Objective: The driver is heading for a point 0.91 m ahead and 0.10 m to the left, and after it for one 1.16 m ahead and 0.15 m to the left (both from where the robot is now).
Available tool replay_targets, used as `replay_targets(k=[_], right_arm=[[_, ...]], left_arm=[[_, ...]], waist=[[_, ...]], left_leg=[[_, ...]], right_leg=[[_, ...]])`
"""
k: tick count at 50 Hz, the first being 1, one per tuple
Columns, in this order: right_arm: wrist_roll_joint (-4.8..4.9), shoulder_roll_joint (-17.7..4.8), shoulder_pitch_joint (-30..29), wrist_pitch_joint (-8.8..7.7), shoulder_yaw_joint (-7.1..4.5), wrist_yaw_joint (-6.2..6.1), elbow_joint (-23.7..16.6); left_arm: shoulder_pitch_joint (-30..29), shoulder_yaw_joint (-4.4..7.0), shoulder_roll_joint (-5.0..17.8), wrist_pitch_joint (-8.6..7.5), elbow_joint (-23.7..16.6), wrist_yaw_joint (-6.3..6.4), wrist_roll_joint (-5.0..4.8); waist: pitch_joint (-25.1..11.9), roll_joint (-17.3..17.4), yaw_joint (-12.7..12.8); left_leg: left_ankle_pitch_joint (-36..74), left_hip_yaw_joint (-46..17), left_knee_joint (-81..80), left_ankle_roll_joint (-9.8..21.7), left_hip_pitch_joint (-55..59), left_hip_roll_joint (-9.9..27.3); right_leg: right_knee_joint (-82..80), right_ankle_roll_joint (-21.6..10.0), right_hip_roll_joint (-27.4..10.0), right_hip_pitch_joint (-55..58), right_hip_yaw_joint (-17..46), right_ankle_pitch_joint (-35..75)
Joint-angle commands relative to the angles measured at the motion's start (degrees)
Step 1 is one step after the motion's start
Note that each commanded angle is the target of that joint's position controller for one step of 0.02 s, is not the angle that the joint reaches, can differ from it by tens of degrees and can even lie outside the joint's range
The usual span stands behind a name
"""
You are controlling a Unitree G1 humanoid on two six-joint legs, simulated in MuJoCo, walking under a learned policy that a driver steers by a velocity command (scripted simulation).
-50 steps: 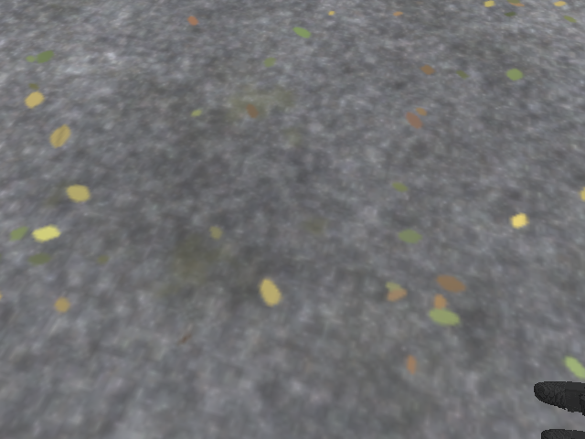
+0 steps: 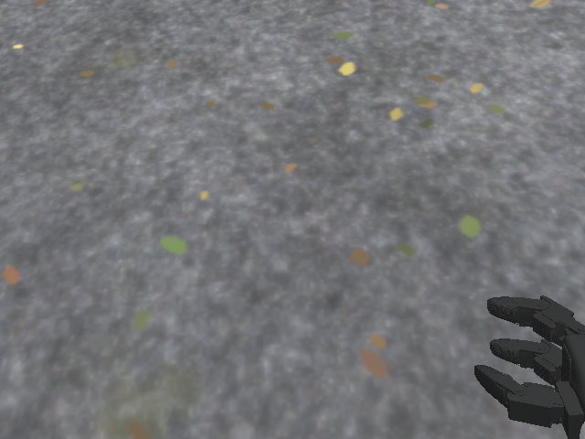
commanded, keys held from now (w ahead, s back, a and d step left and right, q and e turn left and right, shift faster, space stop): w+e+shift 0.10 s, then w+shift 0.06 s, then w+q+shift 0.12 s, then q+shift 0.72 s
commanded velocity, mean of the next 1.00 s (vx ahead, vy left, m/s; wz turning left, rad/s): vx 0.51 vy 0.00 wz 0.29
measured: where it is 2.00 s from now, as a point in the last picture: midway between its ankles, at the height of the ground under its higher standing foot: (371, 348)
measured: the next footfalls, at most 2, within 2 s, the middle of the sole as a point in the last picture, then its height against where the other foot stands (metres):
left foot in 0.02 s outside the picture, level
right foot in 0.44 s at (439, 397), level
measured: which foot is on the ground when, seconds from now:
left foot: up 0.00-0.00, down 0.02-0.46, up 0.48-0.80, down 0.82-1.00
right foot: down 0.00-0.02, up 0.04-0.42, down 0.44-0.82, up 0.84-1.00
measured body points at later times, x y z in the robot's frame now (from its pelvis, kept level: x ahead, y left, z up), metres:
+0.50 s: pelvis +0.41 -0.04 -0.01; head +0.46 -0.06 +0.44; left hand +0.72 +0.12 -0.04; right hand +0.31 -0.29 -0.14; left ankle +0.22 +0.15 -0.65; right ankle +0.54 -0.18 -0.72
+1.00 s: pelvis +0.57 -0.01 +0.02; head +0.61 +0.03 +0.46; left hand +0.66 +0.31 -0.09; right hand +0.80 -0.25 -0.05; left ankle +0.61 +0.08 -0.72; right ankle +0.62 -0.18 -0.64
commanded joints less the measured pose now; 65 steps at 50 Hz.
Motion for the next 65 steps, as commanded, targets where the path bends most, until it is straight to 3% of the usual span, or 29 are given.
replay_targets(k=[1, 2, 3, 4, 6, 7, 10, 13, 16, 19, 21, 22, 23, 24, 25, 26, 28, 30, 35, 40, 41, 42, 43, 44, 46, 53, 63, 64, 65], right_arm=[[1.49, -12.6, 26.5, 0.00, -6.04, -1.68, 0.5], [-1.38, -17.7, 30.1, 0.03, -6.44, -0.63, 2.9], [-1.18, -12.6, 28.8, 0.33, -6.14, 0.17, 2.6], [-0.82, -8.1, 25.6, 1.04, -5.39, -0.43, 1.9], [-2.37, -7.7, 23.7, 2.09, -4.96, -0.39, 5.1], [-3.11, -6.7, 22.6, 1.83, -4.44, -0.25, 6.4], [-1.15, -1.9, 22.7, 1.33, -2.79, 1.50, 10.4], [-0.28, -6.5, 22.2, 1.22, -3.65, 1.32, 11.6], [0.39, -9.8, 24.0, 1.34, -4.46, 0.55, 12.2], [0.58, -12.2, 30.5, 2.49, -4.76, 0.01, 15.1], [0.55, -13.2, 30.0, 3.58, -4.75, -0.11, 15.3], [0.33, -13.1, 28.5, 3.80, -4.71, -0.26, 14.0], [-1.90, -5.8, 31.1, 3.79, -2.67, -0.32, 11.3], [-0.20, -1.2, 41.9, 3.97, -0.76, -0.46, 12.6], [0.89, -7.3, 38.8, 4.84, -2.57, -0.77, 12.3], [1.39, -8.6, 32.7, 5.71, -3.32, -1.38, 10.4], [-0.12, -7.3, 30.4, 8.04, -3.72, -2.35, 9.9], [0.56, -3.9, 32.4, 10.69, -3.57, -2.39, 9.6], [-0.65, -4.5, 26.1, 11.53, -4.14, -0.31, 8.0], [-0.87, -9.0, 22.0, 12.51, -6.26, 1.39, 5.4], [-1.46, -10.9, 24.1, 12.37, -7.32, 0.93, 6.0], [-1.56, -17.1, 25.9, 11.89, -9.11, -0.06, 5.5], [-2.76, -21.9, 22.8, 10.69, -9.05, -0.06, 2.4], [-2.83, -19.6, 22.8, 8.93, -8.47, 1.16, 1.3], [-1.04, -16.6, 18.9, 7.71, -7.67, 0.83, 0.9], [-0.68, -14.2, 15.1, 10.29, -7.05, -2.92, -2.4], [-0.27, -11.3, 11.7, 11.88, -6.15, -1.93, -3.4], [-0.58, -8.6, 15.1, 11.97, -5.26, -1.70, -2.7], [-0.38, -8.0, 16.8, 11.67, -4.98, -1.66, -3.8]], left_arm=[[-7.9, 1.24, 6.4, 0.41, -5.5, -0.35, 3.30], [5.5, -1.54, -2.4, -0.16, -7.6, -1.13, 0.62], [3.3, -1.88, 2.7, 0.18, -7.0, -0.33, -2.08], [-5.6, -0.88, 7.4, 0.40, -7.6, -0.07, -0.95], [-15.6, -0.36, 7.5, -0.09, -10.0, -0.54, 2.02], [-15.4, -0.49, 5.6, -0.09, -10.8, -1.12, 1.29], [-14.5, -1.82, 0.7, 0.53, -11.2, -1.58, -0.30], [-19.7, -2.66, 1.4, -0.78, -13.4, -2.43, 1.55], [-28.8, -3.30, 2.1, -3.27, -15.4, -4.08, 3.24], [-30.1, -1.41, 5.5, -4.69, -15.7, -4.58, 2.88], [-21.2, 0.58, 8.8, -4.67, -13.6, -3.52, 3.42], [-13.3, 1.39, 10.4, -4.25, -12.1, -2.59, 4.31], [-5.0, 2.33, 15.8, -3.35, -11.1, -1.27, 6.01], [-5.0, 1.43, 15.2, -2.61, -12.3, -1.96, 6.33], [-8.6, 1.32, 12.5, -1.23, -13.3, -1.91, 4.92], [-11.6, 0.62, 9.3, -0.59, -12.4, -1.67, 3.52], [-17.0, -0.23, 5.1, -0.32, -10.3, -1.10, 3.08], [-24.3, 0.26, 4.9, -0.39, -9.9, -0.99, 3.75], [-30.0, 1.90, 7.9, -1.28, -8.1, 0.09, 2.26], [-28.1, 2.91, 9.6, 0.45, -5.2, -0.23, -0.23], [-26.5, 2.68, 8.3, 1.03, -4.4, -0.30, -0.29], [-23.2, 2.43, 7.3, 2.03, -4.3, -0.51, 1.48], [-21.2, 1.73, 5.8, 2.83, -6.9, -0.33, 3.57], [-23.0, 2.06, 8.4, 2.99, -6.7, -0.12, 3.46], [-25.3, 2.51, 9.0, 2.43, -6.2, 0.54, 2.46], [-26.2, 1.64, 6.2, 1.97, -3.9, -0.01, 2.21], [-19.9, 2.68, 8.9, 1.06, -2.0, -1.37, 2.40], [-20.3, 3.18, 11.4, 1.36, -2.7, -1.13, 3.25], [-22.0, 3.72, 15.7, 2.08, -3.1, -0.72, 4.59]], waist=[[-20.7, -7.7, -19.2], [-31.9, 23.1, -10.6], [-28.5, 23.6, -12.8], [-17.5, 14.8, -15.5], [-4.2, -1.0, -14.6], [-1.5, 0.5, -11.9], [1.6, 2.3, -8.0], [6.6, 0.4, -5.6], [9.0, -2.8, -8.4], [4.0, 1.3, -8.8], [-2.9, 5.3, -2.5], [-7.7, 6.7, 2.2], [-19.1, -6.0, 2.2], [-36.6, -19.8, -1.9], [-35.4, -13.6, -1.8], [-25.2, -11.5, -2.8], [-12.7, -9.5, -6.8], [-7.5, -11.7, -11.4], [-7.1, -7.8, -12.1], [-4.9, -3.8, -12.1], [-4.6, -0.2, -12.7], [-0.9, 14.9, -12.4], [-4.7, 24.1, -7.3], [-10.2, 15.0, -10.1], [-7.0, 5.4, -8.3], [-10.5, 3.5, -7.2], [-9.1, 7.6, -6.3], [-9.5, -0.7, -8.1], [-5.6, -16.2, -10.9]], left_leg=[[-12.6, -3.3, 10.9, 4.1, 48.6, 8.6], [-32.7, -38.3, 0.9, 16.2, 69.9, 26.0], [-53.7, -48.2, -4.9, 15.7, 66.6, 26.7], [-49.1, -36.7, -6.6, 12.5, 57.5, 22.5], [-25.7, -19.5, -8.1, 10.1, 40.1, 17.0], [-21.1, -15.3, -9.4, 10.5, 34.2, 15.7], [-19.0, -10.2, -13.1, 12.7, 26.4, 13.8], [-14.4, -8.7, -17.4, 15.8, 22.7, 14.5], [-0.2, -0.7, -20.0, 13.3, 13.7, 10.4], [11.0, -0.3, -14.9, 10.2, 21.8, 11.2], [25.2, 1.0, -0.3, 6.1, 25.1, 9.2], [21.3, 1.7, 12.1, 3.1, 17.5, 6.3], [-12.3, 4.6, 35.9, -0.6, 2.4, 0.3], [-43.2, -1.0, 55.8, -1.8, -3.8, -2.6], [-39.9, -1.4, 59.0, -1.9, -5.1, 1.3], [-36.9, 2.6, 57.8, -1.8, -10.2, 3.6], [-32.4, 4.8, 53.7, -2.7, -8.1, 7.0], [-31.8, 5.6, 49.5, -3.3, -0.6, 9.0], [-9.5, 7.8, 25.8, 0.4, 9.9, 8.8], [-10.4, 12.9, 14.2, 5.3, 14.6, 4.7], [-9.3, 12.0, 10.8, 7.5, 18.2, 2.9], [16.0, -1.7, 1.5, 12.0, 21.8, 9.2], [11.7, -25.9, -2.9, 22.5, 28.9, 17.9], [-1.9, -29.3, -7.6, 23.5, 28.8, 19.6], [-12.0, -22.6, -7.5, 17.6, 25.6, 15.5], [-3.0, -17.0, -3.8, 14.3, 22.2, 9.1], [-9.4, -21.4, 2.9, 10.0, 15.4, 3.9], [-24.3, -16.4, 11.3, 7.4, 11.4, -0.7], [-38.6, -4.9, 22.1, 4.0, 1.5, -10.3]], right_leg=[[29.9, 2.5, -7.4, -21.8, 0.9, 39.1], [51.5, 5.1, 0.4, -43.2, -5.3, -5.2], [58.6, 5.0, -7.1, -51.8, -9.1, -0.2], [58.1, 4.8, -9.3, -54.6, -12.1, 5.1], [53.1, 4.7, -12.5, -51.7, -15.1, 9.7], [51.3, 4.4, -14.3, -49.2, -14.4, 10.9], [46.5, 3.7, -15.5, -48.1, -13.8, 8.2], [34.9, 5.1, -17.2, -52.6, -15.1, 17.0], [15.7, 6.7, -13.2, -37.2, -20.2, 32.2], [6.3, 7.0, -8.5, -26.1, -20.5, 37.6], [2.9, 5.0, -6.5, -14.4, -21.3, 38.3], [4.5, 4.3, -10.5, -1.6, -19.4, 45.2], [12.4, -0.4, -28.0, 17.7, -5.8, 69.9], [9.6, -9.9, -41.3, 26.7, 13.8, 76.2], [5.8, -8.3, -36.5, 19.1, 9.8, 65.1], [4.4, -6.9, -34.2, 11.8, 1.5, 60.8], [-1.4, -5.4, -29.7, -6.1, -8.3, 55.2], [-8.5, -5.2, -29.6, -20.6, -14.7, 44.2], [-9.8, -2.4, -27.2, -24.0, -27.9, 38.4], [0.1, 2.6, -28.0, -19.4, -32.1, 29.7], [8.2, 5.0, -25.2, -20.7, -33.7, 26.6], [25.9, 9.8, -18.1, -29.3, -37.0, 9.1], [41.8, 12.9, -8.0, -44.3, -28.6, -12.4], [47.0, 11.5, -7.8, -46.4, -18.6, -10.1], [43.4, 8.8, -9.8, -47.3, -15.7, 0.3], [23.4, 11.9, -5.8, -37.5, -14.1, 10.2], [-2.6, 9.4, -8.0, -18.2, -15.1, 21.4], [-6.8, 6.0, -17.0, -13.5, -6.6, 21.9], [-10.6, -2.5, -26.4, -13.4, 6.9, 27.7]])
